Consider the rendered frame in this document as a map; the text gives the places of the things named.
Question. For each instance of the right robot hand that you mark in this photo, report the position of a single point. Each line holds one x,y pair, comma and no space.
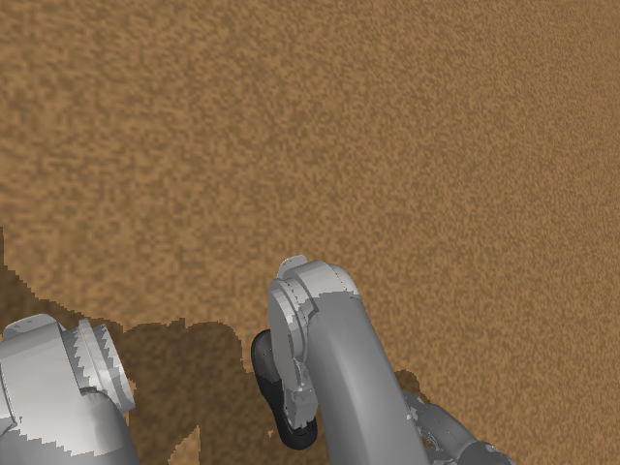
441,429

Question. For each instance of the right robot foot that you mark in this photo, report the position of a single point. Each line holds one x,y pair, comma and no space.
270,385

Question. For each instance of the right robot arm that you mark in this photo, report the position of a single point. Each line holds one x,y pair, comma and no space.
483,453

